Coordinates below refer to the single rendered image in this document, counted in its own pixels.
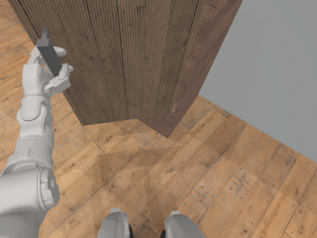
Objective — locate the robot thigh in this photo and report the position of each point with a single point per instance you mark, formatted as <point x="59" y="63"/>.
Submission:
<point x="181" y="226"/>
<point x="115" y="225"/>

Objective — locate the right robot thigh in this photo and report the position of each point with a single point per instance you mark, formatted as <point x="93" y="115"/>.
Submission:
<point x="181" y="226"/>

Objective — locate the left robot forearm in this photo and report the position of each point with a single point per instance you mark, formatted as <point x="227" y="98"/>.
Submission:
<point x="34" y="147"/>

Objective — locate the robot left hand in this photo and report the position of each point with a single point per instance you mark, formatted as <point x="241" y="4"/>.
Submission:
<point x="40" y="81"/>

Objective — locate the handle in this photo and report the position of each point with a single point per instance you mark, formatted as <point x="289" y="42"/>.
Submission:
<point x="48" y="53"/>

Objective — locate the left robot upper arm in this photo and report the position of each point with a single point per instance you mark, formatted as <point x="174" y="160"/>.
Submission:
<point x="25" y="199"/>

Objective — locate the cupboard door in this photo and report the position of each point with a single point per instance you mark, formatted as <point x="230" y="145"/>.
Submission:
<point x="128" y="56"/>

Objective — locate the left robot thigh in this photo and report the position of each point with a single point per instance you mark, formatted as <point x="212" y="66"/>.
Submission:
<point x="115" y="225"/>

